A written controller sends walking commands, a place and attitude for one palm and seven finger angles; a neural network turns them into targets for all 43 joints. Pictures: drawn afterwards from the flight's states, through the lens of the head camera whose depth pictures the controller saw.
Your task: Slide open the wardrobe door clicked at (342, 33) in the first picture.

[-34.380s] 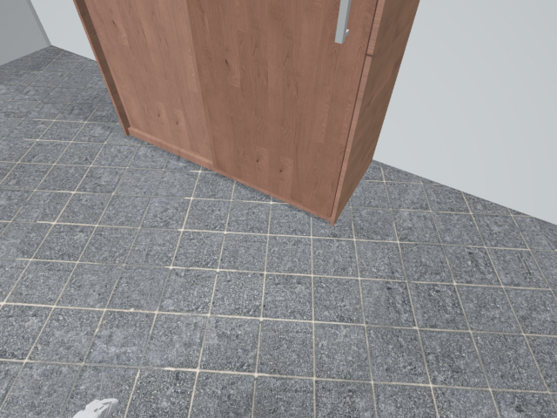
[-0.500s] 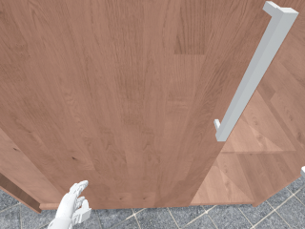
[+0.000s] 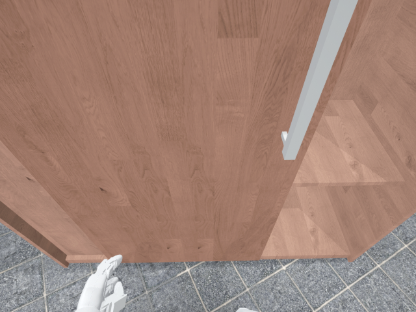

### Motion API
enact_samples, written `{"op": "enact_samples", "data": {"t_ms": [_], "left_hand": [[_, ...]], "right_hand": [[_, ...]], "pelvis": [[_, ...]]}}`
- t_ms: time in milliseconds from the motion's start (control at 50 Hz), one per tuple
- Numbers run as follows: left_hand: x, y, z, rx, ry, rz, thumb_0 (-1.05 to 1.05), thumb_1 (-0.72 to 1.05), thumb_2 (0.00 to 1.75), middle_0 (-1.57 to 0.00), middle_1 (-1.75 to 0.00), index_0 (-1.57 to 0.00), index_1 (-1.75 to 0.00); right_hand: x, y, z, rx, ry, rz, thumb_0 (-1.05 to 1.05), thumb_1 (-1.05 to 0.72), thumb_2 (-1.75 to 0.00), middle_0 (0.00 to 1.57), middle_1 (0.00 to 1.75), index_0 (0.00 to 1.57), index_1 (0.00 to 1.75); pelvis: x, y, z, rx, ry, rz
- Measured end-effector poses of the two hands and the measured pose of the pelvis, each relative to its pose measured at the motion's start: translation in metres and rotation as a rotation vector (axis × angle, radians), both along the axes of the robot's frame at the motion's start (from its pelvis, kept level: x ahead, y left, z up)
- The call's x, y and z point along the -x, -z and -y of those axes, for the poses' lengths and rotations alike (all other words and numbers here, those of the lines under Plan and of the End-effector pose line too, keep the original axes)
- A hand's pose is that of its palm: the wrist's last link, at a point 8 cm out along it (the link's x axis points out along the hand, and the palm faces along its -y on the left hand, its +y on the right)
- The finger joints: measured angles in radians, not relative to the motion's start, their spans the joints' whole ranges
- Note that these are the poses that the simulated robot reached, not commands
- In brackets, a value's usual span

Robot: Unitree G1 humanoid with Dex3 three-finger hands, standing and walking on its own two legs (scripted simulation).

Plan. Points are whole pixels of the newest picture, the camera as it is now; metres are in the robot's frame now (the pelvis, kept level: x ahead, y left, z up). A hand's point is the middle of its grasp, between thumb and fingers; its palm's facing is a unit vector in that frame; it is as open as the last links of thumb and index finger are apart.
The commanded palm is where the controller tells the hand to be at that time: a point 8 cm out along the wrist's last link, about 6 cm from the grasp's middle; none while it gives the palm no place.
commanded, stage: step back with the hand held close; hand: right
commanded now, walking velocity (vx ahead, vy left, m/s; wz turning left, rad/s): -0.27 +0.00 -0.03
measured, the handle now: (308, 81) +0.42 -0.15 +0.25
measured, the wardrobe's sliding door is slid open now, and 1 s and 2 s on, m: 0.43 0.43 0.43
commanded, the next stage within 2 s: stop stepping back and stand still in 0.50 s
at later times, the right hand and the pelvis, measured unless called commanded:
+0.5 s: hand out of the picture +0.17 -0.28 +0.17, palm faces +0.30 +0.87 -0.39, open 7.4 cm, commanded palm +0.09 -0.33 +0.19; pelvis -0.07 -0.04 +0.00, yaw +4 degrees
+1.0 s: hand out of the picture +0.07 -0.35 +0.15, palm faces +0.42 +0.87 -0.24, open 7.4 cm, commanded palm +0.00 -0.39 +0.19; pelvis -0.16 -0.10 -0.01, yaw +4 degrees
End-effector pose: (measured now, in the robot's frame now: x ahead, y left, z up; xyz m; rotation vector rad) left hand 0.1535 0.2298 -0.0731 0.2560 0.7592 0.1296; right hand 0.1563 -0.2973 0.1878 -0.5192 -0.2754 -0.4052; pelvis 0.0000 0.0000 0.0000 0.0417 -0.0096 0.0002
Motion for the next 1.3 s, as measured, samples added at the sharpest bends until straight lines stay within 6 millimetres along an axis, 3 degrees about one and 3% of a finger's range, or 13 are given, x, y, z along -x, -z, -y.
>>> {"op": "enact_samples", "data": {"t_ms": [220, 320, 440, 520, 620, 740, 840, 920, 980, 1020, 1180, 1240, 1300], "left_hand": [[0.027, -0.013, 0.012, -0.024, -0.016, 0.033, 0.02, 0.91, 0.9, -0.21, -0.3, -0.21, -0.3], [0.034, -0.011, 0.017, -0.016, 0.005, 0.035, 0.02, 0.91, 0.9, -0.21, -0.3, -0.21, -0.3], [0.054, -0.016, 0.019, -0.054, -0.052, 0.015, 0.02, 0.91, 0.9, -0.21, -0.3, -0.21, -0.3], [0.072, -0.028, 0.027, -0.074, -0.075, 0.026, 0.02, 0.91, 0.9, -0.21, -0.3, -0.21, -0.3], [0.105, -0.043, 0.037, -0.068, -0.08, 0.043, 0.01, 0.91, 0.9, -0.21, -0.3, -0.21, -0.3], [0.144, -0.039, 0.047, -0.061, -0.076, 0.004, 0.01, 0.9, 0.9, -0.21, -0.3, -0.21, -0.3], [0.168, -0.016, 0.05, -0.056, -0.066, -0.004, 0.01, 0.9, 0.9, -0.21, -0.3, -0.21, -0.3], [0.187, -0.016, 0.058, -0.072, -0.117, -0.03, 0.02, 0.9, 0.9, -0.21, -0.3, -0.21, -0.3], [0.192, -0.015, 0.064, -0.113, -0.125, 0.008, 0.02, 0.9, 0.9, -0.21, -0.3, -0.21, -0.3], [0.196, -0.018, 0.073, -0.104, -0.138, 0.033, 0.02, 0.91, 0.9, -0.21, -0.3, -0.21, -0.3], [0.21, -0.028, 0.119, 0.008, -0.089, -0.017, 0.02, 0.91, 0.9, -0.21, -0.3, -0.21, -0.3], [0.203, -0.018, 0.124, 0.021, -0.069, -0.052, 0.02, 0.9, 0.9, -0.21, -0.3, -0.21, -0.3], [0.188, 0.001, 0.121, 0.009, -0.042, -0.064, 0.02, 0.9, 0.9, -0.21, -0.3, -0.21, -0.3]], "right_hand": [[0.019, -0.012, 0.022, 0.055, -0.026, 0.051, 0.01, -0.89, -0.9, 0.21, 0.3, 0.21, 0.3], [0.031, -0.007, 0.017, 0.037, -0.055, 0.033, 0.01, -0.89, -0.9, 0.21, 0.3, 0.2, 0.3], [0.025, 0.005, 0.014, -0.029, -0.155, 0.051, 0.01, -0.89, -0.9, 0.21, 0.3, 0.21, 0.3], [0.022, 0.004, 0.025, -0.018, -0.197, 0.033, 0.01, -0.89, -0.9, 0.21, 0.3, 0.21, 0.3], [0.051, -0.013, 0.033, 0.023, -0.229, 0.011, 0.02, -0.89, -0.9, 0.21, 0.3, 0.21, 0.3], [0.098, -0.021, 0.049, 0.033, -0.164, -0.021, 0.01, -0.89, -0.9, 0.21, 0.3, 0.21, 0.3], [0.133, -0.008, 0.061, 0.017, -0.121, -0.012, 0.01, -0.89, -0.9, 0.21, 0.3, 0.21, 0.3], [0.135, 0.014, 0.082, -0.107, -0.075, 0.043, 0.01, -0.89, -0.9, 0.21, 0.3, 0.21, 0.3], [0.126, 0.029, 0.095, -0.166, -0.058, 0.087, 0.01, -0.89, -0.9, 0.21, 0.3, 0.21, 0.3], [0.121, 0.027, 0.098, -0.162, -0.073, 0.095, 0.02, -0.89, -0.9, 0.2, 0.3, 0.2, 0.3], [0.137, -0.025, 0.101, 0.025, -0.154, 0.063, 0.02, -0.89, -0.9, 0.21, 0.3, 0.2, 0.3], [0.137, -0.023, 0.113, 0.059, -0.093, 0.005, 0.01, -0.89, -0.9, 0.21, 0.3, 0.21, 0.3], [0.133, -0.007, 0.123, 0.045, -0.04, -0.024, 0.01, -0.89, -0.9, 0.21, 0.3, 0.21, 0.3]], "pelvis": [[0.026, -0.003, 0.013, -0.035, -0.004, -0.005], [0.043, -0.002, 0.015, -0.025, -0.047, -0.036], [0.054, -0.001, 0.029, -0.017, -0.073, -0.031], [0.075, -0.007, 0.039, -0.01, -0.073, -0.027], [0.098, -0.018, 0.049, -0.051, -0.087, -0.039], [0.122, -0.023, 0.056, -0.046, -0.064, -0.05], [0.149, -0.005, 0.068, -0.027, -0.073, -0.007], [0.151, -0.003, 0.078, -0.018, -0.083, 0.012], [0.155, 0.008, 0.092, -0.023, -0.062, 0.011], [0.162, 0.008, 0.098, 0.002, -0.068, 0.028], [0.156, -0.023, 0.108, -0.028, -0.064, -0.008], [0.15, -0.023, 0.111, -0.022, -0.047, -0.022], [0.148, -0.008, 0.114, 0.0, -0.043, -0.031]]}}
